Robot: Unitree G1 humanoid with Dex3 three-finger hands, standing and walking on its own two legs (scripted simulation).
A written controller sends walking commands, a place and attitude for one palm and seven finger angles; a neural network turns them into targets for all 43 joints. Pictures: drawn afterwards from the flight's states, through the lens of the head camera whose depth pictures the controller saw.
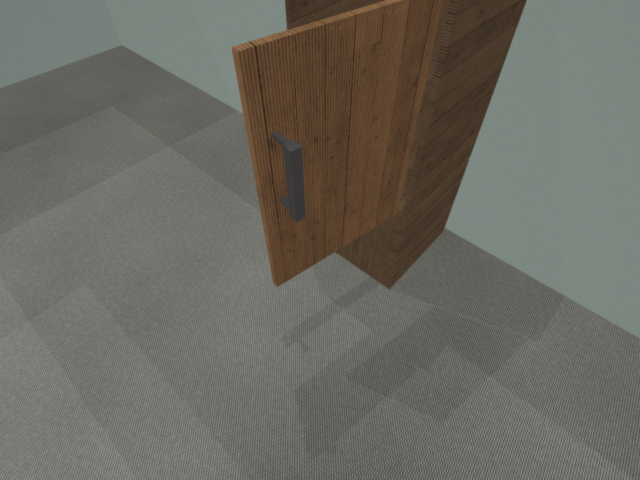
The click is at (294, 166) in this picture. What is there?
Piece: cupboard door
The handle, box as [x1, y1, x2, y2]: [272, 131, 305, 221]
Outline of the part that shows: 272,132 272,137 283,146 288,198 287,199 283,195 280,197 280,201 289,210 290,216 295,221 297,221 305,217 301,146 294,140 290,142 277,131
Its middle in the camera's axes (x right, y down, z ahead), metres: -0.06 -0.11 +0.71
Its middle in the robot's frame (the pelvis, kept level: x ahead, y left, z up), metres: +0.61 +0.09 +0.00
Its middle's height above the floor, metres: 0.79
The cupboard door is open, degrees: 79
